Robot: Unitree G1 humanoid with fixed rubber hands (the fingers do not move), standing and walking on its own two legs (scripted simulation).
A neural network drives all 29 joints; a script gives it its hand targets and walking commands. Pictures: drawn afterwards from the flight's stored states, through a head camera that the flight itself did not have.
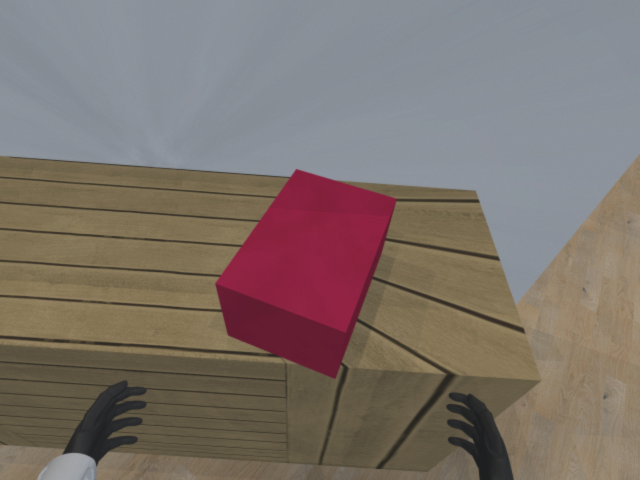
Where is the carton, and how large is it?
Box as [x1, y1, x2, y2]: [215, 169, 396, 378]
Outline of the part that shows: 296,169 215,284 228,335 335,378 378,261 396,199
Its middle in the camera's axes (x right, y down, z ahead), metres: -0.01 +0.04 +0.64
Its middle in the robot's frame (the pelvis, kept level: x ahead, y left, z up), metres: +0.44 +0.01 -0.03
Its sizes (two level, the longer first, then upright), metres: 0.271 0.185 0.145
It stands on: a pedestal, 0.67 m high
